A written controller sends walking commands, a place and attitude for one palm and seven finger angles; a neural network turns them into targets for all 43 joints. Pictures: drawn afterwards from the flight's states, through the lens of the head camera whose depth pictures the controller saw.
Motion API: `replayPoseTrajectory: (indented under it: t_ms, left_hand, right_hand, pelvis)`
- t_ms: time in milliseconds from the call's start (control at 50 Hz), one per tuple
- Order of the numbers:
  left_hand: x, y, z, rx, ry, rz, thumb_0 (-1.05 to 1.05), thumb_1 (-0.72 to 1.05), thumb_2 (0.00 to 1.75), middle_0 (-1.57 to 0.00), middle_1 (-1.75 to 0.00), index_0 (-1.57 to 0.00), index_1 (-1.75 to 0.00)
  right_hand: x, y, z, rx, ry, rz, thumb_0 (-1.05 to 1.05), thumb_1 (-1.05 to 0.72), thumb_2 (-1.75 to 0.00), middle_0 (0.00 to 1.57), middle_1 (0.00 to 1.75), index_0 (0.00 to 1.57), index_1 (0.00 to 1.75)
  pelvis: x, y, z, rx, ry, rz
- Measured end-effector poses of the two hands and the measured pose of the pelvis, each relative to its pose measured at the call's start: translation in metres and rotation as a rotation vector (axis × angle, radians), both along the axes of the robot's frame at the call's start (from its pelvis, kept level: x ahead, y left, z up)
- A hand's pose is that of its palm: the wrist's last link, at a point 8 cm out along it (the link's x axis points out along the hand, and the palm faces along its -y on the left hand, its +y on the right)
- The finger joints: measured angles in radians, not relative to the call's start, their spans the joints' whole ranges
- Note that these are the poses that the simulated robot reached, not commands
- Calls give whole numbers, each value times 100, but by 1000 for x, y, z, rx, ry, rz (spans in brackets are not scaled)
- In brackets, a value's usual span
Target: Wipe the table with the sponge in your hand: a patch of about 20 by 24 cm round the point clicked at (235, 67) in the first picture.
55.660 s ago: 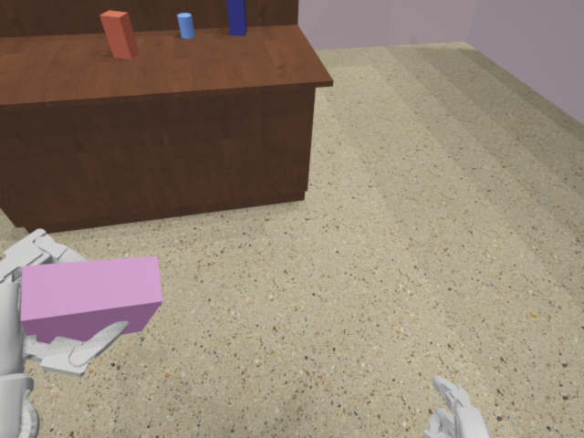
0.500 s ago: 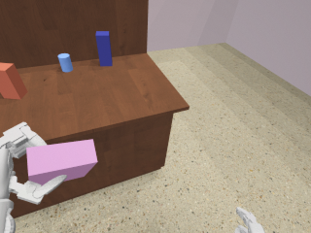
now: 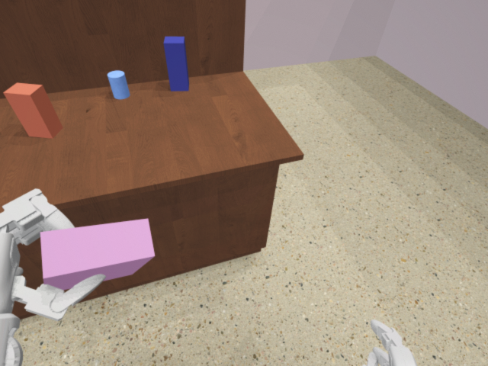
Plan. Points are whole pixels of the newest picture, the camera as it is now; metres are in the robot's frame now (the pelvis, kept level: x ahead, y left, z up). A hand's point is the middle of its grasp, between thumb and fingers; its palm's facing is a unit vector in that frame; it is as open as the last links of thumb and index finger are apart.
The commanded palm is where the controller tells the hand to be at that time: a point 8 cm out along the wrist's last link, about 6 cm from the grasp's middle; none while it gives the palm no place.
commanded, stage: stop stepping back and stand still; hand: left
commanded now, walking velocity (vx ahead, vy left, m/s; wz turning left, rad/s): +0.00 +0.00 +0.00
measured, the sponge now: (109, 254) +0.23 +0.19 +0.14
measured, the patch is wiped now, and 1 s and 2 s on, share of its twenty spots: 1.00 1.00 1.00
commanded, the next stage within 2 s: stand and wait in 0.78 s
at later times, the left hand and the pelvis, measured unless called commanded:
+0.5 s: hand (34, 240) +0.23 +0.27 +0.16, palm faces +0.38 -0.85 -0.36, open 9.0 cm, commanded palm +0.18 +0.31 +0.19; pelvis +0.02 +0.03 +0.01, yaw +0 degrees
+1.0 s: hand (26, 243) +0.22 +0.28 +0.16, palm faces +0.38 -0.86 -0.34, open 9.0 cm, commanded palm +0.18 +0.32 +0.19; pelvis +0.01 +0.04 +0.01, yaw +0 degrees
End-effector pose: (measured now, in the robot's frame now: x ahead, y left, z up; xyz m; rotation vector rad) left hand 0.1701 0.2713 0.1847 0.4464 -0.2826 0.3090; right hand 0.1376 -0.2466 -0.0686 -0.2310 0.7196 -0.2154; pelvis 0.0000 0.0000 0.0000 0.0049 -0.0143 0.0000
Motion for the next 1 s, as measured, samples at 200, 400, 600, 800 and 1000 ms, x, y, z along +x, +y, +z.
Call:
replayPoseTrajectory:
  t_ms: [200, 400, 600, 800, 1000]
  left_hand:
    - [0, 20, -11, -37, 66, 106, -1, -48, 106, -86, -148, -89, -148]
    - [16, 33, -8, -43, 62, 62, -1, -48, 106, -86, -148, -89, -148]
    - [19, 46, -14, -70, 77, 64, -1, -48, 106, -86, -148, -89, -149]
    - [18, 52, -11, -71, 59, 63, -1, -48, 106, -86, -148, -89, -148]
    - [13, 49, -9, -63, 61, 60, -1, -48, 106, -86, -148, -89, -149]
  right_hand:
    - [33, 21, -4, 51, -8, 77, 1, -90, -90, 20, 30, 20, 30]
    - [56, 48, 14, 43, -44, 98, 1, -90, -90, 20, 30, 20, 30]
    - [58, 60, 19, 37, -37, 96, 1, -90, -90, 20, 30, 20, 30]
    - [46, 60, 15, 27, -6, 81, 1, -90, -90, 20, 30, 20, 30]
    - [38, 59, 11, 39, -6, 68, 1, -90, -90, 20, 30, 20, 30]
  pelvis:
    - [11, 6, 2, -20, -12, 19]
    - [17, 23, 8, -18, -11, 4]
    - [20, 35, 10, -25, -8, -4]
    - [18, 40, 10, -27, -11, -5]
    - [14, 40, 10, -25, -13, -7]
